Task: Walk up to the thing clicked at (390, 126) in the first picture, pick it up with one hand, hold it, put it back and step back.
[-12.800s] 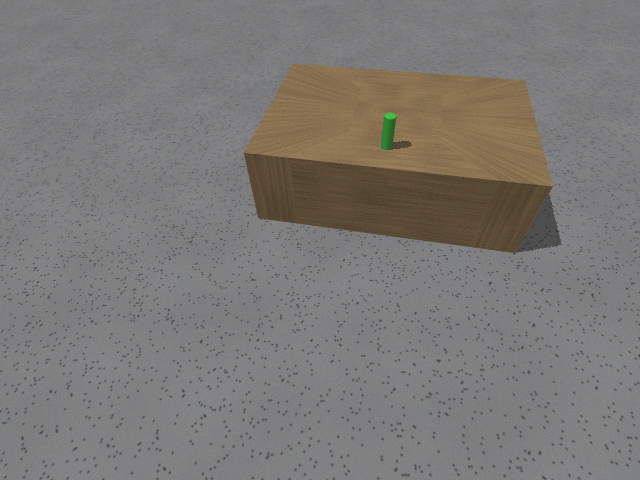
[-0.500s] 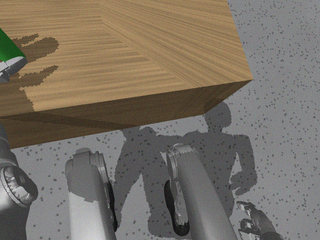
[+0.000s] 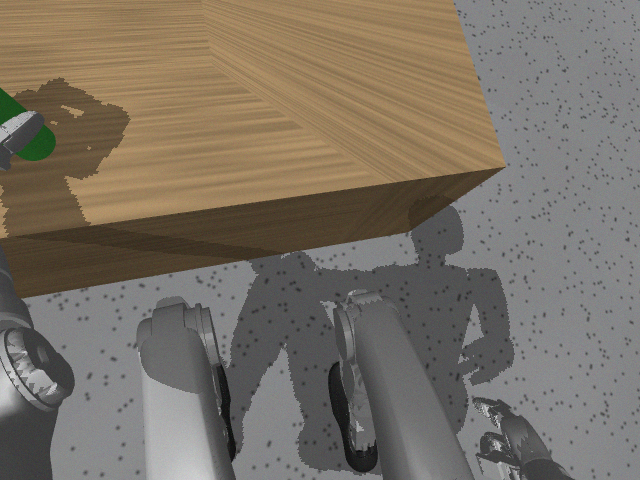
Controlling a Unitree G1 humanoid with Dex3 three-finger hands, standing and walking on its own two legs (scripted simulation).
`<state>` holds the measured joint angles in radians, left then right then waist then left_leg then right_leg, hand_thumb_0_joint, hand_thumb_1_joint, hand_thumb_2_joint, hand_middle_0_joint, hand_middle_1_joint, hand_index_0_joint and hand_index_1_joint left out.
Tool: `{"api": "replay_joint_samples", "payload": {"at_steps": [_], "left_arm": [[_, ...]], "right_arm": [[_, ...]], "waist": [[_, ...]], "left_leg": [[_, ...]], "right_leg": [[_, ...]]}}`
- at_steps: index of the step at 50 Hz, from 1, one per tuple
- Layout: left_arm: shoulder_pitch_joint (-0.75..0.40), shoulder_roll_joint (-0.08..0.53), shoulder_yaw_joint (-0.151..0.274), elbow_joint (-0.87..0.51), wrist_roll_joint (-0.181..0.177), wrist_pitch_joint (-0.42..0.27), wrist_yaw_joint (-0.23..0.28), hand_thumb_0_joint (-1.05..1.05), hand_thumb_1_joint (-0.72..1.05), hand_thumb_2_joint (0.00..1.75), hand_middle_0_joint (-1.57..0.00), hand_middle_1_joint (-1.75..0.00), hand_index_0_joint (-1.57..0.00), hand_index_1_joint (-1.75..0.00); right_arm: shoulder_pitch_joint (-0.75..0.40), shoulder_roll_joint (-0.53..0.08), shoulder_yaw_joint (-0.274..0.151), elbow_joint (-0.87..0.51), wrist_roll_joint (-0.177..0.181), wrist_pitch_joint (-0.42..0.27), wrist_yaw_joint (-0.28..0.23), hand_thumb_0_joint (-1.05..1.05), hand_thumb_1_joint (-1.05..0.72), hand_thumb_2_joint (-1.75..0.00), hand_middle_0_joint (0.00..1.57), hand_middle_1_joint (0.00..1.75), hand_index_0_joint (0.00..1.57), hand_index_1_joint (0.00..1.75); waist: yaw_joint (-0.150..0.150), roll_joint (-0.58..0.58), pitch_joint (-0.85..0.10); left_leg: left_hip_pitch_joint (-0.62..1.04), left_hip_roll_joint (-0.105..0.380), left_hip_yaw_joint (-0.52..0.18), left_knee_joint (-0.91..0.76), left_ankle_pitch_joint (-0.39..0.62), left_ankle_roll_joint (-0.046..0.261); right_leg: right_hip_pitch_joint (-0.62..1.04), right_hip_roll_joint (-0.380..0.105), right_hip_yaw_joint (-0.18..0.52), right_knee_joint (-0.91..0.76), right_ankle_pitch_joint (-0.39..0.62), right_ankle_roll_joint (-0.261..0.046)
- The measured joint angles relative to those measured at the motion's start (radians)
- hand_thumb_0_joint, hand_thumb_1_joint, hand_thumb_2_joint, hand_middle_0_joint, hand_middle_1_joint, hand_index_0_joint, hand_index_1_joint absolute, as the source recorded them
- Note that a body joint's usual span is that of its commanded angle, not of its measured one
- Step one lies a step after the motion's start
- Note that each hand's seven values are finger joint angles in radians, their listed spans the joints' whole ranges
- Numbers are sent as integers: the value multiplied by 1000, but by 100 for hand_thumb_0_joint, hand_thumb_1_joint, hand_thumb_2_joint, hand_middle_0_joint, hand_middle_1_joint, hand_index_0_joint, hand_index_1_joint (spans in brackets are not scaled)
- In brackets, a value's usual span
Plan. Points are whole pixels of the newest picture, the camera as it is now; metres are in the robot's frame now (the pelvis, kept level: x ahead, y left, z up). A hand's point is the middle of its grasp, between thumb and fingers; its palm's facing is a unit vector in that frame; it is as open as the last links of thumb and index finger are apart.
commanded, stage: settle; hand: left
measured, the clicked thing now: out of the picture +0.49 +0.32 +0.02
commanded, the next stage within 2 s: lift in 1.36 s
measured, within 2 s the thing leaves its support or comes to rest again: neither
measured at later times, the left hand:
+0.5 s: hand out of the picture +0.49 +0.34 +0.09, palm faces +0.36 -0.93 -0.03, open 8.5 cm
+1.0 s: hand out of the picture +0.50 +0.35 +0.13, palm faces +0.36 -0.93 -0.03, open 8.5 cm
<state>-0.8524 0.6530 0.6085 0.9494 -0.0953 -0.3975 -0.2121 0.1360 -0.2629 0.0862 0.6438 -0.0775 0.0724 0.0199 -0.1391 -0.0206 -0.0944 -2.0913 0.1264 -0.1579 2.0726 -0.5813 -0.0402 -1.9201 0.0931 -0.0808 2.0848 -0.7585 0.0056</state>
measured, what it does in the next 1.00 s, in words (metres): rises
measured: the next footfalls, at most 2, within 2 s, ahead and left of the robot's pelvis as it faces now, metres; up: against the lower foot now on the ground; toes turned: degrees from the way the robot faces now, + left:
none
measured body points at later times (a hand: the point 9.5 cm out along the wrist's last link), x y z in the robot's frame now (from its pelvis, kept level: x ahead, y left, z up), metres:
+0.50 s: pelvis +0.01 +0.00 +0.06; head +0.21 +0.07 +0.46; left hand +0.47 +0.39 +0.10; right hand +0.11 -0.26 -0.05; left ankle +0.10 +0.15 -0.39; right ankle +0.07 -0.12 -0.39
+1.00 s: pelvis +0.02 +0.01 +0.10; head +0.22 +0.07 +0.50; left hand +0.47 +0.40 +0.13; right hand +0.13 -0.25 -0.02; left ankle +0.10 +0.15 -0.39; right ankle +0.07 -0.12 -0.39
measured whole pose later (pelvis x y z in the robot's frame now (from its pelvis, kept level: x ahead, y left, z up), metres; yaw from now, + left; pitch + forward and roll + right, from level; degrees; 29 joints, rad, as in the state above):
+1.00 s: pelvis +0.02 +0.01 +0.10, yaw +3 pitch +34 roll -6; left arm -0.80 0.59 0.57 0.95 -0.11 -0.38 -0.21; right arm 0.18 -0.24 0.05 0.67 -0.05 0.05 0.01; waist -0.12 0.01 -0.15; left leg -1.78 0.12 -0.10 1.74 -0.56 -0.02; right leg -1.62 0.06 -0.05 1.73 -0.71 0.01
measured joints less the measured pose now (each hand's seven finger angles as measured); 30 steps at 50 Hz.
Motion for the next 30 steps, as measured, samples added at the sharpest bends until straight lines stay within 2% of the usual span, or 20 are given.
{"api": "replay_joint_samples", "payload": {"at_steps": [5, 17, 30], "left_arm": [[10, -5, -6, -17, 7, 24, 9, -5, -53, 106, -104, -141, -108, -139], [22, -10, -20, -12, -15, 50, 7, -6, -58, 111, -105, -151, -109, -148], [34, -30, -29, -17, -12, 43, 1, -6, -58, 112, -103, -152, -107, -149]], "right_arm": [[8, 8, -7, 0, 11, 3, -5, 0, -91, -90, 20, 30, 20, 30], [39, 7, -22, -1, 39, -15, -20, 0, -90, -90, 20, 30, 20, 30], [42, 0, -38, 9, 39, -26, -23, 0, -89, -90, 20, 30, 20, 30]], "waist": [[2, 12, -15], [10, 25, -48], [11, 21, -51]], "left_leg": [[28, -1, 7, -35, 5, 0], [122, -2, 31, -155, 20, 6], [205, -7, 46, -239, 20, 11]], "right_leg": [[26, -4, 3, -34, 6, -1], [113, -12, 14, -155, 29, -1], [198, -21, 21, -248, 35, 2]]}}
